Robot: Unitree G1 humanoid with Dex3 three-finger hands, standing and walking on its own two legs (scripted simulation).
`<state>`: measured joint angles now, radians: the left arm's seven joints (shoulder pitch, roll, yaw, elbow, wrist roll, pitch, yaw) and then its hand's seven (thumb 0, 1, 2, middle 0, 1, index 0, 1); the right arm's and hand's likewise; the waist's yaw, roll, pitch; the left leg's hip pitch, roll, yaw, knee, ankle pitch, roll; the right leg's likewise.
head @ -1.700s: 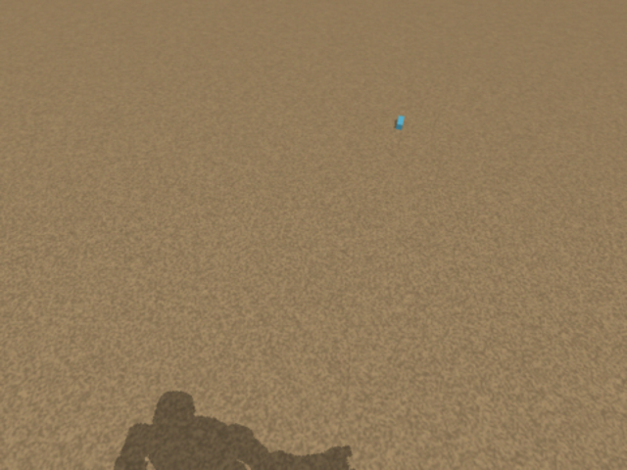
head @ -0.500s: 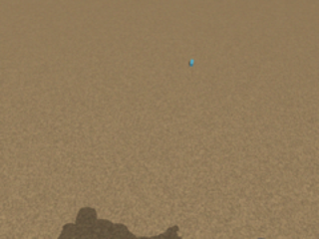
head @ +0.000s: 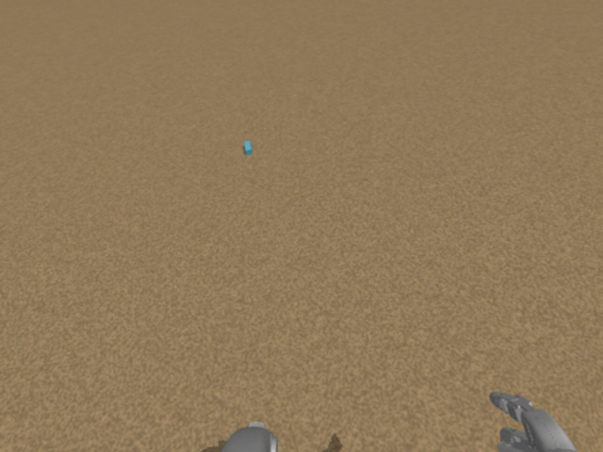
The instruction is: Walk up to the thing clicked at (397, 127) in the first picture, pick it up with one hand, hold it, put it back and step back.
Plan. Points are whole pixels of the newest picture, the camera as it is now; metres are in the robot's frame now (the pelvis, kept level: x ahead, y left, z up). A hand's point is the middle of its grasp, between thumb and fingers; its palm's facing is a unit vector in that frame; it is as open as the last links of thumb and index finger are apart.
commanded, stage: walk up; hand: left
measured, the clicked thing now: (248, 147) +1.84 +0.44 -0.76
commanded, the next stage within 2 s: none
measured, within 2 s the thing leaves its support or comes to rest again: neither
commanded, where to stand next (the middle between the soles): +1.51 +0.77 m, yaw -79 degrees
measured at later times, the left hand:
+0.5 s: hand (131, 254) +0.52 +0.39 -0.11, palm faces -0.40 -0.78 -0.48, open 7.3 cm
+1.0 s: hand (154, 183) +0.81 +0.46 -0.15, palm faces -0.52 -0.66 -0.54, open 7.4 cm
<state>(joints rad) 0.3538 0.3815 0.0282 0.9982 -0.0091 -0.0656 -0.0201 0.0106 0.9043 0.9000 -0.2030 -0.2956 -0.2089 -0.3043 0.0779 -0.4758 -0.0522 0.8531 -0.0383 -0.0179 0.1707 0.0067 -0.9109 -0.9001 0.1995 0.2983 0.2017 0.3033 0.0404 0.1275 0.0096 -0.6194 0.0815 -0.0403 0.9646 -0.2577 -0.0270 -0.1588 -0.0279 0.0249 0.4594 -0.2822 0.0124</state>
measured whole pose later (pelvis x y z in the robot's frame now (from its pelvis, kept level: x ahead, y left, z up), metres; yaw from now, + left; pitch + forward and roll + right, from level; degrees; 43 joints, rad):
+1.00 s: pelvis +0.61 +0.22 -0.04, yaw -35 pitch +0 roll -3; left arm 0.37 0.44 0.03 0.88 0.04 -0.09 0.06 0.01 0.90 0.90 -0.21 -0.30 -0.22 -0.31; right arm 0.11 -0.52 -0.12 0.67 -0.05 0.04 0.15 0.00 -0.91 -0.90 0.20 0.30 0.20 0.30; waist 0.01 0.12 0.04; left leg -0.57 0.16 -0.08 0.81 -0.24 -0.01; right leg -0.30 -0.14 0.04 0.73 -0.43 0.04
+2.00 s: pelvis +1.05 +0.41 -0.04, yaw -58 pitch +1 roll -1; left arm 0.31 0.44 0.04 0.80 0.00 -0.07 0.11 0.01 0.90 0.90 -0.20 -0.30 -0.21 -0.30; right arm 0.28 -0.43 -0.10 0.65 -0.08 0.09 0.06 0.00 -0.90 -0.90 0.20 0.30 0.21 0.30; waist -0.10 0.07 0.13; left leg -0.42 -0.01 0.15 0.87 -0.44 0.08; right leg -0.49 0.01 -0.13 0.75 -0.28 -0.07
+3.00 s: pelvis +1.42 +0.76 -0.06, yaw -70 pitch -1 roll +0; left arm 0.27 0.49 0.06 0.76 0.05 -0.04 0.09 0.01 0.90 0.90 -0.21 -0.30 -0.22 -0.31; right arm 0.19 -0.51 -0.14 0.66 -0.06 0.12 0.07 0.00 -0.91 -0.90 0.20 0.30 0.20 0.30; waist 0.00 0.09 0.14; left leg -0.44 0.10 -0.08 0.98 -0.55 -0.03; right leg -0.63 -0.16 0.12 0.89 -0.26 0.01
